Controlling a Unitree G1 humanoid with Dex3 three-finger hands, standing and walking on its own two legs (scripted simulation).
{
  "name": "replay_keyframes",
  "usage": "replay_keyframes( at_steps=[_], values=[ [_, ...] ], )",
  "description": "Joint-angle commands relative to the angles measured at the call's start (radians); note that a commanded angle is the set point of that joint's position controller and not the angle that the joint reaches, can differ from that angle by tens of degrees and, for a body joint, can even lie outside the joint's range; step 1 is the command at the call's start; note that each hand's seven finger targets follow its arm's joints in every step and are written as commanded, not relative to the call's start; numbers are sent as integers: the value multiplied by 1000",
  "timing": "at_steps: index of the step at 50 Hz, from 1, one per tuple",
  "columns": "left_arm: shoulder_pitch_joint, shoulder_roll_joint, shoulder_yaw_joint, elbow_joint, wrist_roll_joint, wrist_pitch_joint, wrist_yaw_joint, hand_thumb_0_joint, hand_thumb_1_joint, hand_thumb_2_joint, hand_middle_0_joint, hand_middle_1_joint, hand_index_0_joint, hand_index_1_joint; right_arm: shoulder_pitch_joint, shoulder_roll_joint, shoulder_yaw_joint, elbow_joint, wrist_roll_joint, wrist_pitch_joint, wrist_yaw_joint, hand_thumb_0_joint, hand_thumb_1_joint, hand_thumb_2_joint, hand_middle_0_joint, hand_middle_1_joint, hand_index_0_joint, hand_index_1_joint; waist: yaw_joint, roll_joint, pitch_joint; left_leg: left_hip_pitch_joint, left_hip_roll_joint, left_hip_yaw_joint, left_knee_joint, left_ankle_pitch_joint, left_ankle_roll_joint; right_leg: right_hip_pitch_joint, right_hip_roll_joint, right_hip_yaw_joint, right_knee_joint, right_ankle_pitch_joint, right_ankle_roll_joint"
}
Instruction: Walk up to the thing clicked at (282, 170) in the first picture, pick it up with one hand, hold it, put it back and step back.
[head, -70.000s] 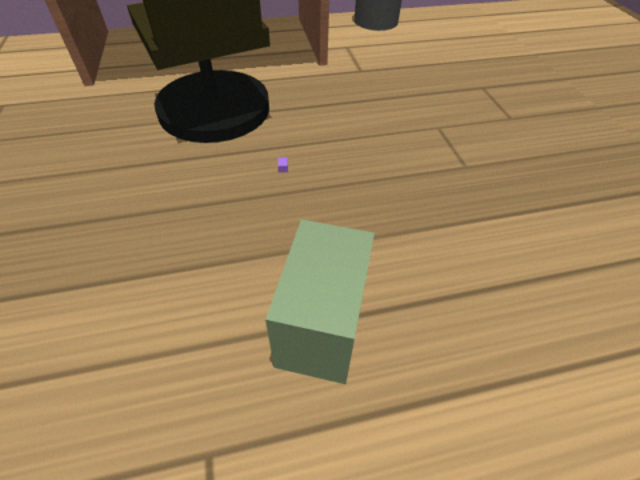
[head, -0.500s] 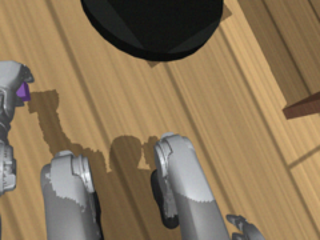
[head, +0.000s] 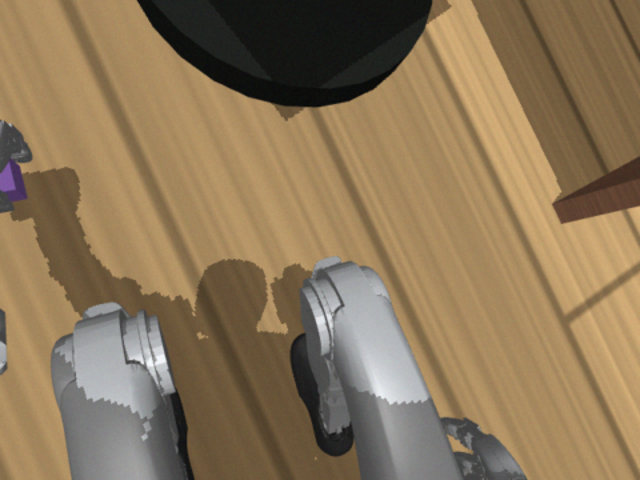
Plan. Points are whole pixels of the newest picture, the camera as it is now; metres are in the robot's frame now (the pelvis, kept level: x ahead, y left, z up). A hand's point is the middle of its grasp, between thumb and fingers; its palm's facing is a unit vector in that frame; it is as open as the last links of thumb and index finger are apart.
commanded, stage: lower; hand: left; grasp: from above
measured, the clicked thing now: out of the picture +0.49 +0.30 -0.21
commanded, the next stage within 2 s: rest in 0.22 s
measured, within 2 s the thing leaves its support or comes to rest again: rests again in 1.36 s
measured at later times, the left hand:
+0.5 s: hand (10, 193) +0.48 +0.29 -0.23, palm faces -0.48 -0.07 -0.88, open 7.1 cm
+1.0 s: hand (24, 198) +0.48 +0.28 -0.26, palm faces -0.47 -0.09 -0.88, open 7.1 cm
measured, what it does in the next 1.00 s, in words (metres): stands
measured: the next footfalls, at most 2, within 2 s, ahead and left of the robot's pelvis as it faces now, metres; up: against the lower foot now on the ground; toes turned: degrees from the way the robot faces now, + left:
none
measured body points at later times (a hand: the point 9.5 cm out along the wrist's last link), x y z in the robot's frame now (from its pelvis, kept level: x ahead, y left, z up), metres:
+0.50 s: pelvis +0.00 +0.00 -0.02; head +0.27 +0.09 +0.33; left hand +0.50 +0.29 -0.18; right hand +0.04 -0.26 -0.10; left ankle +0.07 +0.13 -0.30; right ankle +0.10 -0.12 -0.30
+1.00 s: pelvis +0.00 +0.01 -0.02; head +0.29 +0.10 +0.31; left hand +0.50 +0.29 -0.21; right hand +0.04 -0.26 -0.09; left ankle +0.07 +0.13 -0.30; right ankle +0.10 -0.12 -0.30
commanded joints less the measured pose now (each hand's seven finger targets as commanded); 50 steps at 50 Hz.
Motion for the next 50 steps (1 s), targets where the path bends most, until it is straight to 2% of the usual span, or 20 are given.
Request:
replay_keyframes(
  at_steps=[1, 3, 8, 11, 15, 17, 22, 23, 27, 31, 33, 35, 36, 37, 38, 41, 43, 45, 48, 50],
  values=[
    [-321, 229, 18, -114, -5, -14, 42, 0, 844, 219, -1201, -211, -1227, -185, 221, -256, -65, 0, -5, -4, -11, 0, -905, -898, 200, 300, 200, 300, -19, 314, -678, 480, -6, 102, -206, 187, 49, 371, 22, -92, -219, 255, -71],
    [-321, 252, 30, -111, 0, -21, 52, 0, 847, 232, -1199, -231, -1226, -204, 216, -264, -61, -3, -7, -5, -11, 0, -905, -898, 200, 300, 200, 300, -15, 328, -675, 497, -5, 99, -200, 193, 46, 358, 22, -98, -209, 258, -72],
    [-340, 259, 36, -101, 18, -32, 82, 0, 897, 259, -1241, -236, -1263, -213, 216, -276, -51, -10, -21, -13, -5, 0, -906, -899, 200, 300, 200, 300, -42, 362, -647, 499, -3, 88, -188, 188, 41, 318, 25, -114, -189, 253, -75],
    [-323, 292, 61, -93, 24, -30, 104, 0, 909, 229, -1224, -261, -1259, -225, 223, -282, -45, -16, -28, -19, -3, 0, -905, -898, 200, 300, 200, 300, -34, 377, -661, 500, -3, 91, -177, 194, 41, 342, 23, -114, -185, 264, -71],
    [-344, 282, 46, -94, 25, -25, 116, 0, 907, 262, -1231, -269, -1260, -239, 222, -286, -37, -13, -36, -31, 3, 0, -906, -898, 200, 300, 199, 300, -56, 384, -644, 494, 1, 84, -162, 180, 42, 330, 28, -119, -180, 260, -71],
    [-312, 305, 66, -90, 22, -18, 125, 0, 900, 260, -1219, -230, -1247, -201, 218, -297, -39, -15, -35, -36, 2, 0, -893, -893, 201, 300, 200, 300, -37, 390, -649, 503, 0, 82, -163, 200, 38, 319, 26, -127, -170, 267, -74],
    [-321, 296, 56, -66, 14, -16, 134, 0, 880, 220, -1192, -220, -1227, -185, 217, -307, -26, -20, -42, -44, 9, 0, -891, -892, 201, 300, 200, 300, -64, 392, -634, 498, 1, 69, -160, 198, 36, 317, 29, -139, -164, 265, -76],
    [-297, 284, 49, -15, 17, -12, 133, 0, 884, 222, -1199, -226, -1233, -191, 223, -310, -23, -22, -43, -49, 11, 0, -895, -894, 200, 300, 200, 300, -73, 374, -580, 477, 3, 69, -151, 195, 37, 308, 28, -140, -165, 264, -76],
    [-303, 336, 71, -63, 19, -21, 146, 0, 885, 226, -1206, -217, -1238, -184, 220, -311, -9, -20, -48, -59, 15, 0, -895, -894, 201, 300, 200, 300, -57, 412, -635, 512, 5, 69, -149, 231, 33, 358, 31, -137, -158, 297, -73],
    [-300, 318, 60, -24, 11, -24, 161, 0, 886, 221, -1202, -216, -1235, -182, 206, -317, 0, -22, -53, -65, 22, 0, -895, -894, 200, 300, 200, 300, -87, 389, -609, 495, 11, 59, -131, 238, 36, 350, 38, -144, -158, 310, -72],
    [-303, 360, 81, -47, 15, -26, 174, 0, 887, 229, -1211, -202, -1240, -172, 208, -320, 8, -21, -57, -69, 24, 0, -893, -893, 201, 300, 200, 300, -67, 404, -634, 500, 11, 61, -132, 252, 36, 383, 39, -143, -159, 327, -67],
    [-283, 341, 65, 13, 17, -21, 180, 0, 921, 219, -1236, -207, -1267, -174, 197, -322, 15, -23, -64, -74, 31, 0, -897, -895, 200, 300, 200, 300, -85, 394, -573, 466, 13, 63, -127, 220, 38, 367, 42, -143, -162, 304, -68],
    [-290, 363, 84, -11, 15, -23, 188, 0, 901, 234, -1220, -207, -1249, -177, 200, -330, 13, -23, -63, -76, 29, 0, -895, -895, 200, 300, 200, 300, -84, 385, -588, 476, 15, 59, -124, 229, 39, 377, 43, -147, -167, 312, -66],
    [-303, 368, 76, -18, 17, -25, 191, 0, 904, 233, -1227, -200, -1254, -172, 192, -324, 22, -25, -65, -75, 31, 0, -895, -895, 200, 300, 200, 300, -82, 407, -611, 476, 15, 57, -130, 222, 38, 389, 45, -144, -160, 307, -67],
    [-289, 340, 59, 32, 15, -22, 192, 0, 901, 208, -1228, -193, -1257, -162, 189, -328, 22, -23, -66, -80, 33, 0, -899, -896, 200, 300, 200, 300, -93, 392, -566, 468, 16, 57, -121, 215, 38, 361, 44, -148, -159, 302, -70],
    [-309, 373, 68, 1, 14, -26, 204, 0, 894, 219, -1223, -197, -1251, -168, 178, -337, 28, -29, -67, -87, 36, 0, -898, -897, 200, 300, 200, 300, -91, 406, -585, 479, 18, 50, -124, 209, 38, 367, 47, -153, -159, 296, -69],
    [-272, 363, 71, 71, 19, -18, 208, 0, 920, 202, -1234, -198, -1266, -164, 185, -345, 29, -27, -73, -95, 41, 0, -899, -896, 200, 300, 200, 300, -112, 377, -526, 462, 20, 47, -115, 204, 37, 352, 46, -161, -153, 292, -67],
    [-279, 399, 98, 48, 20, -23, 217, 0, 915, 221, -1240, -193, -1267, -165, 190, -349, 28, -23, -76, -96, 41, 0, -898, -897, 200, 300, 200, 300, -107, 386, -541, 464, 20, 42, -124, 199, 37, 367, 49, -162, -160, 286, -67],
    [-316, 363, 49, 2, 12, -23, 219, 0, 916, 217, -1229, -217, -1262, -183, 157, -343, 40, -36, -73, -103, 46, 0, -899, -897, 200, 300, 200, 300, -97, 442, -581, 512, 22, 36, -133, 213, 29, 356, 49, -168, -148, 296, -72],
    [-293, 328, 26, 75, 11, -18, 215, 0, 918, 223, -1231, -219, -1263, -186, 162, -347, 43, -31, -77, -115, 55, 0, -901, -898, 200, 300, 200, 300, -135, 403, -513, 483, 25, 34, -117, 199, 33, 338, 52, -171, -144, 294, -67]
  ],
)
